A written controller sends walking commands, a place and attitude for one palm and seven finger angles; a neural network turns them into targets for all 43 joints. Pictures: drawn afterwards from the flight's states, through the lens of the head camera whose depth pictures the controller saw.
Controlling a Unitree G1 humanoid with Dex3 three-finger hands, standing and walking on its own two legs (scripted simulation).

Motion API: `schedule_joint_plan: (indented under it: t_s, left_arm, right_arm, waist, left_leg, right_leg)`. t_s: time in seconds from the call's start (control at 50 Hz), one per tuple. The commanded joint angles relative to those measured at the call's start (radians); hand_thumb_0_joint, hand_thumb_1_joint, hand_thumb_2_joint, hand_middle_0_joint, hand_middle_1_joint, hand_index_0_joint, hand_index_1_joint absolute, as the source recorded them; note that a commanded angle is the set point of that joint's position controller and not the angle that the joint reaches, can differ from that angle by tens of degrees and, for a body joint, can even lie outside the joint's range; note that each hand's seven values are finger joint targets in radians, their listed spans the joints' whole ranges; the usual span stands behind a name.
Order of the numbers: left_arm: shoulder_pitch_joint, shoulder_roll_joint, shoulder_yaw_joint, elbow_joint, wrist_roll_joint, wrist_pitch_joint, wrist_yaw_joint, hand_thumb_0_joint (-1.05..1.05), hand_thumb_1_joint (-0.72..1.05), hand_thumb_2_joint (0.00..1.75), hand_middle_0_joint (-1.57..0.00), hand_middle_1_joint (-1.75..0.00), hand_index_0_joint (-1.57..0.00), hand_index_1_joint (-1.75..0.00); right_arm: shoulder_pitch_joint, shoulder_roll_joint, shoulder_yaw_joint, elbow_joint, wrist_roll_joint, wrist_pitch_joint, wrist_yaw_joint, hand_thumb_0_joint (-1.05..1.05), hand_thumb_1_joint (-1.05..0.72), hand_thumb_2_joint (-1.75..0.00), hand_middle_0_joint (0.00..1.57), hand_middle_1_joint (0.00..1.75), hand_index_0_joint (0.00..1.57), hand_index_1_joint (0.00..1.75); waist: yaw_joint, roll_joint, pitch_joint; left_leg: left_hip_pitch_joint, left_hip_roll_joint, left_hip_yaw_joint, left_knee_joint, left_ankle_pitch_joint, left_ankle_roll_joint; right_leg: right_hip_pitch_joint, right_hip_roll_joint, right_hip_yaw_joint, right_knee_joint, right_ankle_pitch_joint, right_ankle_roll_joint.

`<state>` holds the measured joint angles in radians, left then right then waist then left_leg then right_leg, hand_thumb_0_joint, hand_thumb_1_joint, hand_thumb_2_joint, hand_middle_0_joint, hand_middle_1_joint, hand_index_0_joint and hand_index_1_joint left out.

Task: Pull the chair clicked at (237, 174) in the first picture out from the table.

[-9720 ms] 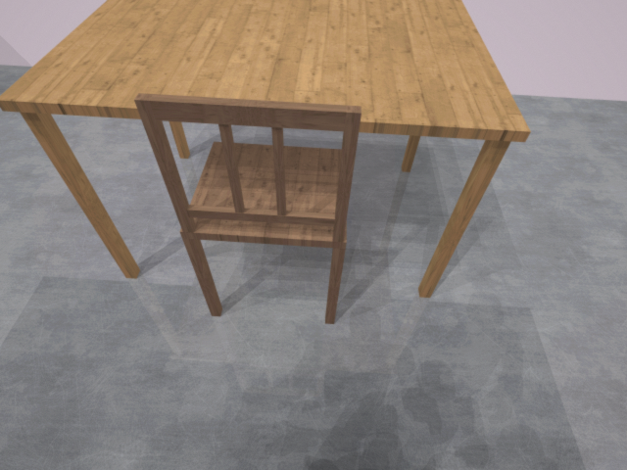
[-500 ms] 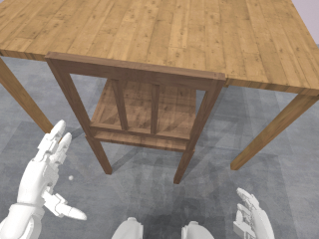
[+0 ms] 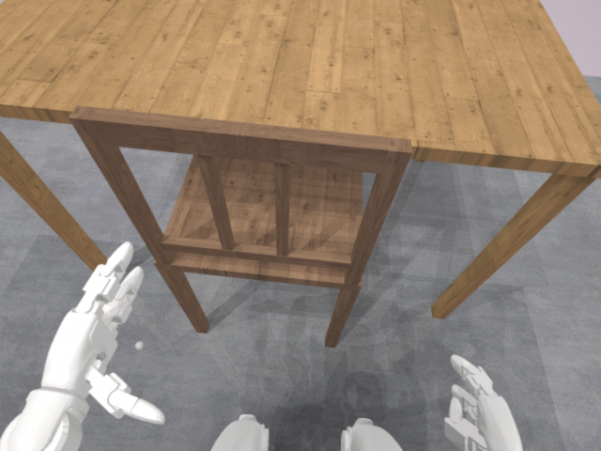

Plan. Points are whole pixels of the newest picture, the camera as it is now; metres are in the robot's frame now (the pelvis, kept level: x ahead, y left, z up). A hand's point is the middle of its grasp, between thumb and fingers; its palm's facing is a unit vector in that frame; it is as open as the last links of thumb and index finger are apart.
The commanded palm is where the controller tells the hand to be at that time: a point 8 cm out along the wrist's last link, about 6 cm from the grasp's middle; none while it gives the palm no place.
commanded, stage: raise the hand toward the chair's back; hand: left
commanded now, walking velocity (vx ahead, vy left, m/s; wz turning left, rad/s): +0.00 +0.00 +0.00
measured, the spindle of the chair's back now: (218, 206) +0.47 +0.15 -0.01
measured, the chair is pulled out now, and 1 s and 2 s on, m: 0.00 0.00 0.00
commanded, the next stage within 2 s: aim the fingers beside a spindle in 0.02 s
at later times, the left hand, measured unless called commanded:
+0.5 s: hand (161, 319) +0.27 +0.19 +0.03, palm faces -0.07 -1.00 -0.06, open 16.9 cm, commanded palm +0.25 +0.24 +0.03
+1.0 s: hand (187, 309) +0.29 +0.16 +0.01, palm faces -0.10 -0.99 -0.03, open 16.9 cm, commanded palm +0.28 +0.22 +0.01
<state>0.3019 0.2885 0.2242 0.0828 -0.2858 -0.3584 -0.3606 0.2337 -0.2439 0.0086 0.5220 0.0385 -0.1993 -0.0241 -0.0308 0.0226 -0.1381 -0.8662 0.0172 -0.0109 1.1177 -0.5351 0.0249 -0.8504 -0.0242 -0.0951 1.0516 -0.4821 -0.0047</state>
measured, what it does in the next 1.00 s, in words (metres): stands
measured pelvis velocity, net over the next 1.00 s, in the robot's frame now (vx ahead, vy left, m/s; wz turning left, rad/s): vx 0.00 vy -0.01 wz -0.01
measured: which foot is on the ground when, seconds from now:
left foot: down 0.00-1.00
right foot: down 0.00-1.00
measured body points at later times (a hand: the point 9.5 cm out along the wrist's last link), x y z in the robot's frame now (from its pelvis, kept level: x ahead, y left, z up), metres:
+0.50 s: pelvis +0.00 -0.01 -0.01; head +0.08 +0.00 +0.43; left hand +0.27 +0.24 +0.03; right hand +0.16 -0.26 -0.09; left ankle +0.00 +0.10 -0.66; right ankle +0.02 -0.12 -0.66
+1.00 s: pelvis +0.00 -0.01 -0.02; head +0.10 +0.00 +0.42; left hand +0.29 +0.22 +0.01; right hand +0.16 -0.25 -0.11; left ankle +0.00 +0.10 -0.66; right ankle +0.02 -0.12 -0.66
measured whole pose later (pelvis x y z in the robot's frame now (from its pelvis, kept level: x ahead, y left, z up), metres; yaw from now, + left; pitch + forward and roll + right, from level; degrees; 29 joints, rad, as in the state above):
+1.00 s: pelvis +0.00 -0.01 -0.02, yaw +0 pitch +20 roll -2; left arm 0.06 0.25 0.17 0.25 -0.23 -0.42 -0.29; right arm 0.21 -0.25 0.01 0.54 0.02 -0.16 -0.01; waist -0.04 0.02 -0.15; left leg -1.00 0.02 0.00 1.20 -0.56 0.02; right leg -0.99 -0.03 -0.08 1.16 -0.52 -0.01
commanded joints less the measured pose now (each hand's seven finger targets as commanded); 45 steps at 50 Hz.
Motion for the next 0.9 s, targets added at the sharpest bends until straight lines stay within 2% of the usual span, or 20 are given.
schedule_joint_plan:
  t_s: [0.0,0.1,0.16,0.22,0.28,0.34,0.36,0.44,0.46,0.48,0.52,0.54,0.62,0.66,0.74,0.76,0.82,0.84,0.86,0.88]
  left_arm:
    - [-0.072,0.164,0.120,-0.255,-0.037,-0.108,0.026,0.00,-0.50,0.30,-0.06,-0.08,-0.06,-0.08]
    - [-0.053,0.126,0.090,-0.159,-0.025,-0.104,0.027,0.00,-0.50,0.30,-0.06,-0.08,-0.06,-0.08]
    - [-0.128,0.124,0.061,-0.106,-0.018,-0.082,-0.001,0.00,-0.50,0.30,-0.06,-0.08,-0.06,-0.08]
    - [-0.174,0.134,0.054,-0.153,-0.020,-0.088,-0.017,0.00,-0.50,0.30,-0.06,-0.08,-0.06,-0.08]
    - [-0.202,0.145,0.063,-0.199,-0.024,-0.110,0.003,0.00,-0.50,0.30,-0.06,-0.08,-0.06,-0.08]
    - [-0.195,0.158,0.096,-0.167,-0.022,-0.124,0.035,0.00,-0.50,0.30,-0.06,-0.08,-0.06,-0.08]
    - [-0.186,0.189,0.129,-0.133,-0.015,-0.124,0.046,0.00,-0.50,0.30,-0.06,-0.08,-0.06,-0.08]
    - [-0.215,0.124,0.069,-0.060,-0.002,-0.105,0.044,0.00,-0.50,0.30,-0.06,-0.08,-0.06,-0.08]
    - [-0.219,0.136,0.074,-0.039,0.002,-0.097,0.043,0.00,-0.50,0.30,-0.06,-0.08,-0.06,-0.08]
    - [-0.242,0.120,0.051,-0.055,0.002,-0.097,0.035,0.00,-0.50,0.30,-0.06,-0.08,-0.06,-0.08]
    - [-0.234,0.114,0.041,-0.084,-0.004,-0.097,0.030,0.00,-0.50,0.30,-0.06,-0.08,-0.06,-0.08]
    - [-0.247,0.113,0.034,-0.089,-0.003,-0.099,0.030,0.00,-0.50,0.30,-0.06,-0.08,-0.06,-0.08]
    - [-0.265,0.128,0.052,-0.111,-0.003,-0.127,0.047,0.00,-0.50,0.30,-0.06,-0.08,-0.06,-0.08]
    - [-0.246,0.140,0.068,-0.093,0.006,-0.135,0.064,0.00,-0.50,0.30,-0.06,-0.08,-0.06,-0.08]
    - [-0.308,0.101,0.036,-0.026,0.020,-0.133,0.082,0.00,-0.50,0.30,-0.06,-0.08,-0.06,-0.08]
    - [-0.308,0.116,0.049,-0.024,0.025,-0.135,0.083,0.00,-0.50,0.30,-0.06,-0.08,-0.06,-0.08]
    - [-0.314,0.097,0.022,-0.037,0.029,-0.132,0.074,0.00,-0.50,0.30,-0.06,-0.08,-0.06,-0.08]
    - [-0.346,0.084,-0.002,-0.053,0.028,-0.132,0.071,0.00,-0.50,0.30,-0.06,-0.08,-0.06,-0.08]
    - [-0.344,0.109,0.021,-0.050,0.031,-0.133,0.074,0.00,-0.50,0.30,-0.06,-0.08,-0.06,-0.08]
    - [-0.367,0.089,0.001,-0.067,0.030,-0.136,0.072,0.00,-0.50,0.30,-0.06,-0.08,-0.06,-0.08]
  right_arm:
    - [-0.014,-0.134,-0.059,-0.141,-0.004,-0.065,-0.019,0.00,-0.90,-0.90,0.20,0.30,0.20,0.30]
    - [-0.016,-0.139,-0.059,-0.130,-0.002,-0.056,-0.015,0.00,-0.90,-0.90,0.20,0.30,0.20,0.30]
    - [-0.014,-0.152,-0.056,-0.126,0.001,-0.053,-0.021,0.00,-0.90,-0.90,0.20,0.30,0.20,0.30]
    - [-0.011,-0.156,-0.055,-0.136,0.000,-0.060,-0.025,0.00,-0.90,-0.90,0.20,0.30,0.20,0.30]
    - [-0.010,-0.148,-0.054,-0.132,-0.005,-0.069,-0.024,0.00,-0.90,-0.90,0.20,0.30,0.20,0.30]
    - [-0.008,-0.143,-0.054,-0.122,-0.009,-0.064,-0.022,0.00,-0.90,-0.90,0.20,0.30,0.20,0.30]
    - [-0.011,-0.143,-0.056,-0.113,-0.010,-0.058,-0.021,0.00,-0.90,-0.90,0.20,0.30,0.20,0.30]
    - [-0.017,-0.146,-0.052,-0.123,-0.007,-0.043,-0.013,0.00,-0.90,-0.90,0.20,0.30,0.20,0.30]
    - [-0.014,-0.150,-0.054,-0.122,-0.004,-0.039,-0.013,0.00,-0.90,-0.90,0.20,0.30,0.20,0.30]
    - [-0.014,-0.152,-0.054,-0.123,-0.005,-0.041,-0.013,0.00,-0.90,-0.90,0.20,0.30,0.20,0.30]
    - [-0.007,-0.151,-0.057,-0.129,-0.004,-0.042,-0.013,0.00,-0.90,-0.90,0.20,0.30,0.20,0.30]
    - [-0.002,-0.152,-0.057,-0.129,-0.005,-0.042,-0.013,0.00,-0.90,-0.90,0.20,0.30,0.20,0.30]
    - [0.002,-0.149,-0.059,-0.119,-0.011,-0.045,-0.011,0.00,-0.90,-0.90,0.20,0.30,0.20,0.30]
    - [-0.002,-0.149,-0.061,-0.113,-0.012,-0.041,-0.010,0.00,-0.90,-0.90,0.20,0.30,0.20,0.30]
    - [-0.004,-0.150,-0.058,-0.107,-0.014,-0.027,-0.005,0.00,-0.90,-0.90,0.20,0.30,0.20,0.30]
    - [-0.005,-0.151,-0.060,-0.106,-0.015,-0.025,-0.005,0.00,-0.90,-0.90,0.20,0.30,0.20,0.30]
    - [-0.007,-0.151,-0.060,-0.117,-0.014,-0.018,-0.002,0.00,-0.90,-0.90,0.20,0.30,0.20,0.30]
    - [-0.007,-0.149,-0.059,-0.118,-0.014,-0.017,-0.002,0.00,-0.90,-0.90,0.20,0.30,0.20,0.30]
    - [-0.005,-0.153,-0.061,-0.113,-0.014,-0.016,-0.003,0.00,-0.90,-0.90,0.20,0.30,0.20,0.30]
    - [-0.006,-0.149,-0.060,-0.115,-0.016,-0.016,-0.002,0.00,-0.90,-0.90,0.20,0.30,0.20,0.30]
  waist:
    - [0.007,0.066,-0.260]
    - [-0.005,0.038,-0.210]
    - [-0.028,0.002,-0.181]
    - [-0.018,0.047,-0.242]
    - [-0.010,0.056,-0.283]
    - [-0.003,0.027,-0.281]
    - [0.005,0.029,-0.274]
    - [-0.007,0.045,-0.234]
    - [-0.011,0.016,-0.237]
    - [-0.012,0.048,-0.263]
    - [-0.005,0.055,-0.303]
    - [-0.014,0.029,-0.307]
    - [-0.010,0.017,-0.330]
    - [-0.005,0.017,-0.320]
    - [-0.023,0.003,-0.271]
    - [-0.015,0.018,-0.272]
    - [-0.008,0.038,-0.321]
    - [-0.020,0.034,-0.332]
    - [-0.016,0.030,-0.344]
    - [-0.019,0.034,-0.360]
  left_leg:
    - [0.179,-0.019,-0.034,-0.170,0.361,-0.009]
    - [0.141,-0.019,-0.031,-0.167,0.306,-0.009]
    - [0.102,-0.019,-0.031,-0.152,0.252,-0.001]
    - [0.124,-0.021,-0.029,-0.147,0.276,0.000]
    - [0.145,-0.019,-0.032,-0.141,0.307,-0.001]
    - [0.114,-0.021,-0.027,-0.133,0.319,-0.002]
    - [0.093,-0.020,-0.023,-0.126,0.315,-0.001]
    - [0.068,-0.024,-0.015,-0.130,0.265,-0.003]
    - [0.062,-0.021,-0.016,-0.127,0.266,0.000]
    - [0.074,-0.023,-0.014,-0.123,0.275,0.000]
    - [0.097,-0.022,-0.013,-0.121,0.310,0.000]
    - [0.101,-0.019,-0.017,-0.119,0.321,0.001]
    - [0.098,-0.017,-0.021,-0.107,0.351,0.000]
    - [0.085,-0.016,-0.018,-0.100,0.357,0.000]
    - [0.042,-0.020,-0.015,-0.092,0.287,-0.002]
    - [0.043,-0.018,-0.016,-0.091,0.294,-0.002]
    - [0.058,-0.020,-0.013,-0.089,0.305,-0.002]
    - [0.066,-0.020,-0.013,-0.082,0.318,0.000]
    - [0.071,-0.015,-0.017,-0.077,0.333,0.000]
    - [0.073,-0.018,-0.016,-0.075,0.341,0.000]
  right_leg:
    - [0.175,0.033,0.018,-0.125,0.238,-0.017]
    - [0.143,0.032,0.016,-0.127,0.199,-0.015]
    - [0.121,0.032,0.030,-0.135,0.160,-0.012]
    - [0.140,0.026,0.037,-0.125,0.183,-0.015]
    - [0.148,0.027,0.037,-0.112,0.205,-0.015]
    - [0.165,0.025,0.040,-0.103,0.225,-0.013]
    - [0.168,0.026,0.045,-0.101,0.220,-0.014]
    - [0.131,0.022,0.046,-0.102,0.180,-0.013]
    - [0.133,0.024,0.047,-0.103,0.179,-0.013]
    - [0.134,0.020,0.050,-0.098,0.195,-0.013]
    - [0.152,0.019,0.050,-0.093,0.232,-0.013]
    - [0.155,0.020,0.046,-0.091,0.247,-0.011]
    - [0.157,0.020,0.046,-0.073,0.276,-0.011]
    - [0.147,0.021,0.045,-0.063,0.281,-0.013]
    - [0.097,0.019,0.047,-0.059,0.221,-0.010]
    - [0.095,0.020,0.048,-0.055,0.222,-0.014]
    - [0.111,0.017,0.051,-0.048,0.236,-0.015]
    - [0.114,0.016,0.052,-0.047,0.256,-0.014]
    - [0.107,0.018,0.050,-0.040,0.263,-0.016]
    - [0.116,0.017,0.052,-0.035,0.275,-0.014]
